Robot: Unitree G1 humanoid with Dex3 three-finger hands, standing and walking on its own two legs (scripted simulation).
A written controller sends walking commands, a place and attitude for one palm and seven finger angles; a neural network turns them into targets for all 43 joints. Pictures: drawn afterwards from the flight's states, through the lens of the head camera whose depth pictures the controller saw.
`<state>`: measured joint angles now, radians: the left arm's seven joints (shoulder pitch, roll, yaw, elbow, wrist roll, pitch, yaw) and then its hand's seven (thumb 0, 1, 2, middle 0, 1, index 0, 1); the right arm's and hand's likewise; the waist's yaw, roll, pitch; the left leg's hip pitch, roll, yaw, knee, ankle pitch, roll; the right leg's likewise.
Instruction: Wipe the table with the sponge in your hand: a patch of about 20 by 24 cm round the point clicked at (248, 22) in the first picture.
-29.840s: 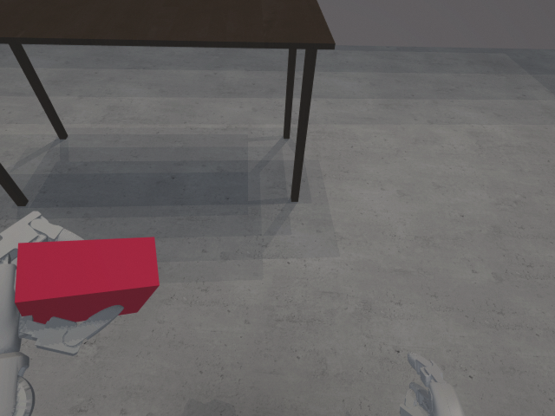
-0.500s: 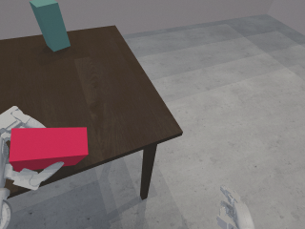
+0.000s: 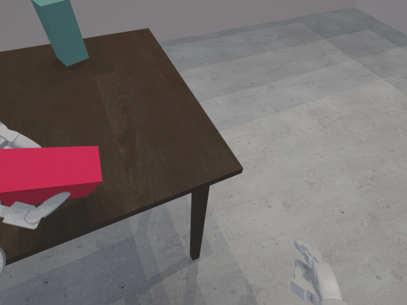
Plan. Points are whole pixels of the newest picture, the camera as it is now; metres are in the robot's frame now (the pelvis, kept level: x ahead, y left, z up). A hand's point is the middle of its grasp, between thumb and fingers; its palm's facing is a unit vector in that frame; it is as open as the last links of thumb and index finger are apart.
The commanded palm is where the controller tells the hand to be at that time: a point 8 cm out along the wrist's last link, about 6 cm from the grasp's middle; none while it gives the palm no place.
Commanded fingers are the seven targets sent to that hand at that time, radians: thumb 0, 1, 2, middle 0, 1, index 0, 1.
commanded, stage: come to a stop and stand still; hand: left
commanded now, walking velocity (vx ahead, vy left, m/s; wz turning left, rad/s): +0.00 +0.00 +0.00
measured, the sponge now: (64, 176) +0.26 +0.24 +0.15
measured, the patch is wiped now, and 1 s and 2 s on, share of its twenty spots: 0.00 0.00 0.00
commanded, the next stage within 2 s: look again from close up in 0.72 s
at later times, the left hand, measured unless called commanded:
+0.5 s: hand (49, 195) +0.23 +0.26 +0.14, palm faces +0.36 -0.87 -0.34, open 9.6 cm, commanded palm +0.17 +0.29 +0.18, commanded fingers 0.00 0.10 1.30 -1.20 -1.60 -1.20 -1.60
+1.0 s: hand (45, 195) +0.23 +0.26 +0.15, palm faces +0.39 -0.85 -0.36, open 9.6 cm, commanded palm +0.17 +0.29 +0.18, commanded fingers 0.00 0.10 1.30 -1.20 -1.60 -1.20 -1.60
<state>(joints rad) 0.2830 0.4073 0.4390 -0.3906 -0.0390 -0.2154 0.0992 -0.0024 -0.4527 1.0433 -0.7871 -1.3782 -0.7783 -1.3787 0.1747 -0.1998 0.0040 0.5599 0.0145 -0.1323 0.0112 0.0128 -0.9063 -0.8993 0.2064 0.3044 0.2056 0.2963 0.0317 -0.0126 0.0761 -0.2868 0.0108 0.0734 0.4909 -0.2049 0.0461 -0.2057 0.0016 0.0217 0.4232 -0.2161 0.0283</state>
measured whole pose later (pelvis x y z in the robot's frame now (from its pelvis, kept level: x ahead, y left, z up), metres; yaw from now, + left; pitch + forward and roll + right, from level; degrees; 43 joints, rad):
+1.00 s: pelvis +0.01 +0.00 +0.00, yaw +1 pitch -1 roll -2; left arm 0.42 0.35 0.33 -0.45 -0.02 -0.18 0.10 0.00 -0.46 1.05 -0.79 -1.38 -0.78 -1.38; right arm 0.20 -0.19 0.01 0.58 0.01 -0.11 -0.03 0.01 -0.91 -0.90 0.21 0.30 0.20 0.30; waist 0.03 -0.02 0.06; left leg -0.23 0.00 0.06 0.47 -0.22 0.05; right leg -0.13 -0.01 0.01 0.38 -0.22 0.03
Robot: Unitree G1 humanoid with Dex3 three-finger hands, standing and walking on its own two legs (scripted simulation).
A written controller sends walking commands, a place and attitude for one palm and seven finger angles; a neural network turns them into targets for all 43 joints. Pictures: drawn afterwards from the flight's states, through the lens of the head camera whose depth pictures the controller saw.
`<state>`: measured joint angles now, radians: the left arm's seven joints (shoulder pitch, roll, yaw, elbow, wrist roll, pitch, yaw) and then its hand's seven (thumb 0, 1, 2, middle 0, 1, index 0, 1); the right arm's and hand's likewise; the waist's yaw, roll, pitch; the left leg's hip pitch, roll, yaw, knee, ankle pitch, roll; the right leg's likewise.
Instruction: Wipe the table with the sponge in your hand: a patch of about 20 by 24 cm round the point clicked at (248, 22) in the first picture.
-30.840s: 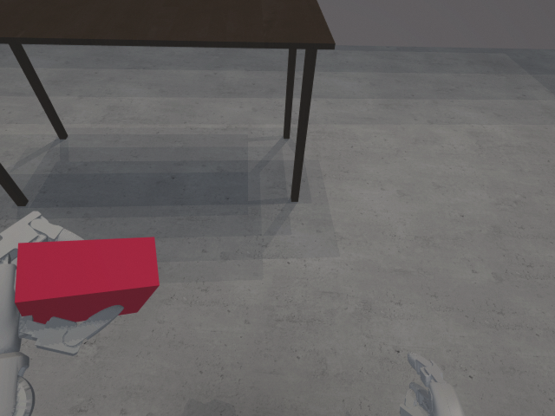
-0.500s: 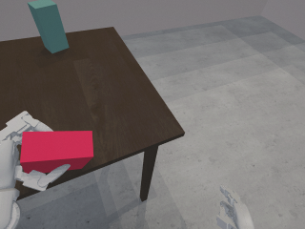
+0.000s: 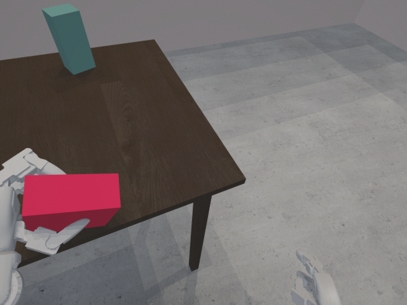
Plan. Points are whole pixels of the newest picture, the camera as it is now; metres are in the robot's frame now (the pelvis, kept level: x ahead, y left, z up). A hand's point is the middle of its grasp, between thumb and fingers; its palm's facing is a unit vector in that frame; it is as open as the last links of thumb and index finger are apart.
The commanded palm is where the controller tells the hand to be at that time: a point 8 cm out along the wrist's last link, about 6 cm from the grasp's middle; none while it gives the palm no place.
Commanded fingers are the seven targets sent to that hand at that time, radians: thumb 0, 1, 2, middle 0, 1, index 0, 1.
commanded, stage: look again from close up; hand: left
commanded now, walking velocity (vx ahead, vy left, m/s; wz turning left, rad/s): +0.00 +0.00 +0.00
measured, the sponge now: (85, 204) +0.23 +0.22 +0.12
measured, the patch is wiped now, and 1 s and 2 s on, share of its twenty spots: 0.00 0.00 0.00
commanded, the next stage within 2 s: turn the palm down, sponge in hand in 0.06 s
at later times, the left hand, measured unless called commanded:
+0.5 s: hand (74, 216) +0.20 +0.21 +0.15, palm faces +0.33 -0.71 -0.62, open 9.6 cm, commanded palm +0.16 +0.26 +0.20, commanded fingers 0.00 0.10 1.30 -1.20 -1.60 -1.20 -1.60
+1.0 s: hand (63, 183) +0.22 +0.22 +0.19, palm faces +0.38 -0.47 -0.79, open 9.6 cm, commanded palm +0.18 +0.25 +0.23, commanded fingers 0.00 0.10 1.30 -1.20 -1.60 -1.20 -1.60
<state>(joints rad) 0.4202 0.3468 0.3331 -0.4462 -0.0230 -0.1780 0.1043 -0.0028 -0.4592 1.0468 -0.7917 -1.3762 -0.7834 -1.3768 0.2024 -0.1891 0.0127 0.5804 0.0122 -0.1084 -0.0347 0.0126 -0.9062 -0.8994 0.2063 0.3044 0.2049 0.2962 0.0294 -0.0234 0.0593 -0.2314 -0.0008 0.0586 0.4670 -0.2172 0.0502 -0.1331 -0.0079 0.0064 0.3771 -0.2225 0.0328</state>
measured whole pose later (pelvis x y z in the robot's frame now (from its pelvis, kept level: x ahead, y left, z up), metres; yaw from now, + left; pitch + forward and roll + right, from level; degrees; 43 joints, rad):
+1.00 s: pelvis +0.02 -0.06 -0.01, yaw +2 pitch -2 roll +1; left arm 0.30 0.62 0.31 -0.50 0.24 0.15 0.05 0.00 -0.47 1.05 -0.80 -1.38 -0.79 -1.38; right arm 0.16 -0.27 -0.01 0.63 0.03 0.00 -0.07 0.01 -0.91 -0.90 0.20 0.30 0.20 0.30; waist 0.09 0.06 -0.01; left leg -0.23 0.02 0.00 0.51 -0.25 -0.03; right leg -0.16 0.03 -0.03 0.52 -0.33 -0.05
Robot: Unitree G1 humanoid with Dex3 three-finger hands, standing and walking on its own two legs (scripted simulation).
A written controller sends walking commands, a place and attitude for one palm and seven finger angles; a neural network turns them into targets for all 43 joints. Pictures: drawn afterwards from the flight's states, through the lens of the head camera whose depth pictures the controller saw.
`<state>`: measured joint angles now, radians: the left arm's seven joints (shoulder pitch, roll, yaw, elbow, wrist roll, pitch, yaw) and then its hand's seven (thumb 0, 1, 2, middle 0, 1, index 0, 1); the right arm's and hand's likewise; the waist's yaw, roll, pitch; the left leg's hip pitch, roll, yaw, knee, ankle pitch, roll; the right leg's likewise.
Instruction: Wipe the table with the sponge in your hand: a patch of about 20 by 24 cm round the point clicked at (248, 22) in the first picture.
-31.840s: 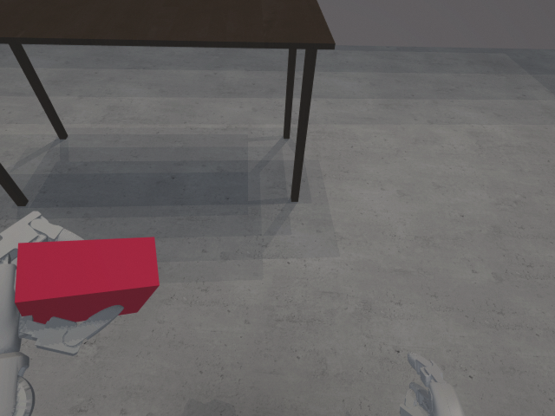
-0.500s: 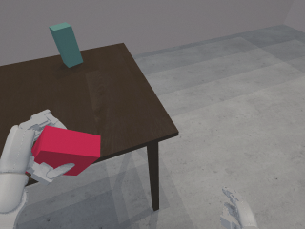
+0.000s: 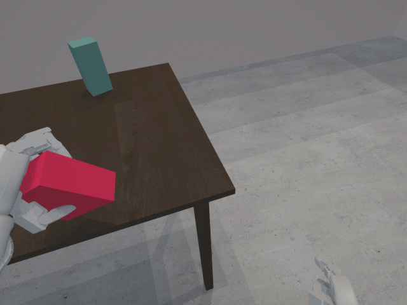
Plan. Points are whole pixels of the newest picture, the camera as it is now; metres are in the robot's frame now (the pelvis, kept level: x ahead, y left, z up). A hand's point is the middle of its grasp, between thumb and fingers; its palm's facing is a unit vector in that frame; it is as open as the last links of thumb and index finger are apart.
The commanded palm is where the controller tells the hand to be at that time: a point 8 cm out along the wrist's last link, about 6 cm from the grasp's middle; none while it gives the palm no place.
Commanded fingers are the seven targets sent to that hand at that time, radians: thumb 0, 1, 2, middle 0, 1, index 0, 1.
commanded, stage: turn the palm down, sponge in hand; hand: left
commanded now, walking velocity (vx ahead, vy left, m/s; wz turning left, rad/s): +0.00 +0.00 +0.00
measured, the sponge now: (69, 193) +0.23 +0.26 +0.15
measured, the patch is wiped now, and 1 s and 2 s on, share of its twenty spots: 0.00 0.00 0.00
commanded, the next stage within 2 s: move the sponge above the wiping area in 1.36 s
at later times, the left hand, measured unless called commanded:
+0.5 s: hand out of the picture +0.21 +0.34 +0.22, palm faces +0.39 -0.23 -0.89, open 9.6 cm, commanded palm +0.17 +0.32 +0.27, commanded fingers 0.00 0.10 1.30 -1.20 -1.60 -1.20 -1.60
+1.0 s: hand (10, 192) +0.19 +0.30 +0.21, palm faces +0.29 -0.12 -0.95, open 9.6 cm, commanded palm +0.14 +0.30 +0.29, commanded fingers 0.00 0.10 1.30 -1.20 -1.60 -1.20 -1.60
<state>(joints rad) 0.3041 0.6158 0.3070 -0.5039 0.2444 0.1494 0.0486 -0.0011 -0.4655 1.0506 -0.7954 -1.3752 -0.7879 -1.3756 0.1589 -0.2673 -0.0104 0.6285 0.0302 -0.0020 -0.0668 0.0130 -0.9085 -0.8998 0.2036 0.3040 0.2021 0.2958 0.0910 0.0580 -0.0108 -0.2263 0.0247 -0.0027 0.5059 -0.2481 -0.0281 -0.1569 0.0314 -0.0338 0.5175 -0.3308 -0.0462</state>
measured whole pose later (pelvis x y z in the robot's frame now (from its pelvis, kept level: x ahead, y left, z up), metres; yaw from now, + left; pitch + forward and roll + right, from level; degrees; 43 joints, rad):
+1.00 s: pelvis -0.05 +0.02 +0.00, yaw +0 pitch -6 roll +0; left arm 0.01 0.60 0.04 -0.37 0.72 0.53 -0.08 0.00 -0.47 1.06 -0.79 -1.38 -0.79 -1.38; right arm -0.01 -0.28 0.09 0.63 0.06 0.07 -0.08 0.01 -0.91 -0.90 0.21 0.30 0.20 0.30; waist 0.13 0.14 0.01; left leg -0.18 0.00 0.00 0.41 -0.13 0.00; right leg -0.13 0.01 -0.03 0.46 -0.23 -0.03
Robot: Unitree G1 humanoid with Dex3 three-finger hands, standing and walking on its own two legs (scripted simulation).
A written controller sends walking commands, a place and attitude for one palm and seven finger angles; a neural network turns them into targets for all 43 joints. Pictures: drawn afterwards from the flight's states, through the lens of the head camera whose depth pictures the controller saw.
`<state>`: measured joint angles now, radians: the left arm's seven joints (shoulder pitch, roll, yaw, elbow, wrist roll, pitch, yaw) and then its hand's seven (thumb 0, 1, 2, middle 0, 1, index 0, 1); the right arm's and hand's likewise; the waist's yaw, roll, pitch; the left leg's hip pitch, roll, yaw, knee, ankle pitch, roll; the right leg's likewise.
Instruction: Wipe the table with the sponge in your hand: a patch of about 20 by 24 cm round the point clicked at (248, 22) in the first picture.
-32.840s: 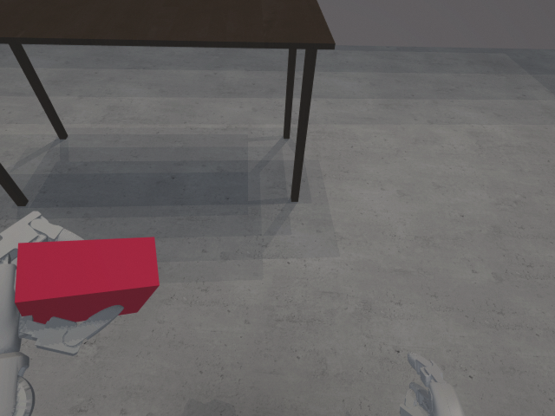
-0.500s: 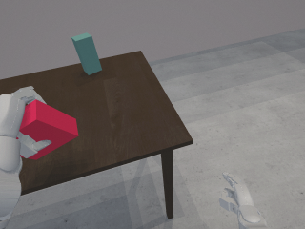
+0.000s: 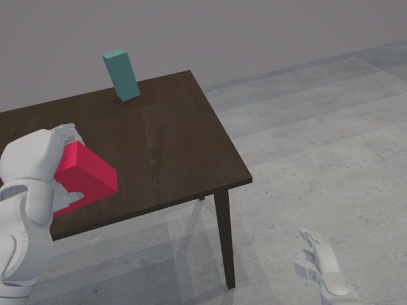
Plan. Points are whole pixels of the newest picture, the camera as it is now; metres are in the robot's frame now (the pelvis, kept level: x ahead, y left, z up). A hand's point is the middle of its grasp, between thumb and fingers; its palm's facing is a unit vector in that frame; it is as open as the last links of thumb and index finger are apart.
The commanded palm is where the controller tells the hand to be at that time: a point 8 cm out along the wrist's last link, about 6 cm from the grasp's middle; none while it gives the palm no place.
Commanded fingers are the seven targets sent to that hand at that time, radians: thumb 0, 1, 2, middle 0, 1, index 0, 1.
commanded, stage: turn the palm down, sponge in hand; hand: left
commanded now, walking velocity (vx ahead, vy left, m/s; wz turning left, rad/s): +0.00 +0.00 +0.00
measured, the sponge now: (73, 185) +0.25 +0.29 +0.16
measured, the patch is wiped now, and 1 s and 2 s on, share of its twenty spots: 0.00 0.00 0.00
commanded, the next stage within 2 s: move the sponge above the wiping area in 0.36 s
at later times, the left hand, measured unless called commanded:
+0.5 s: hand (83, 165) +0.26 +0.26 +0.19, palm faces +0.24 -0.13 -0.96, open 9.6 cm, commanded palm +0.22 +0.27 +0.28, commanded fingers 0.00 0.10 1.30 -1.20 -1.60 -1.20 -1.60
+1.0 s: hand (79, 163) +0.27 +0.28 +0.19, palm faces +0.22 -0.08 -0.97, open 9.6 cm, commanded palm +0.23 +0.29 +0.26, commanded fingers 0.00 0.10 1.30 -1.20 -1.60 -1.20 -1.60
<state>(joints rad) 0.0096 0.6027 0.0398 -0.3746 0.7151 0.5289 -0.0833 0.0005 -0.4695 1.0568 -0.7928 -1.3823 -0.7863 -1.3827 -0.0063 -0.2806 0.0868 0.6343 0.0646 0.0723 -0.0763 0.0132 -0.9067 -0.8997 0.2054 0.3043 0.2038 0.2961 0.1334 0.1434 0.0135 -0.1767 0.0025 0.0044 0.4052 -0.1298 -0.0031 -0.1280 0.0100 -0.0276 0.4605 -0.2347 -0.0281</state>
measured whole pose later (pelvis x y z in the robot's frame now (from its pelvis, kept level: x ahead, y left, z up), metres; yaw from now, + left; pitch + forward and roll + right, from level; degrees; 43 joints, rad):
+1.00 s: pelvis +0.02 +0.00 +0.00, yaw -1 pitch -6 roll +1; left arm -0.03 0.61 -0.05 -0.34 0.80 0.54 -0.11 0.00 -0.48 1.06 -0.80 -1.38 -0.79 -1.38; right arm -0.03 -0.27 0.08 0.66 0.04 0.09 -0.07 0.01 -0.91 -0.90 0.20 0.30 0.20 0.30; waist 0.15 0.12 0.02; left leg -0.14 0.00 0.02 0.40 -0.16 0.00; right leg -0.10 0.00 0.00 0.45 -0.26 -0.02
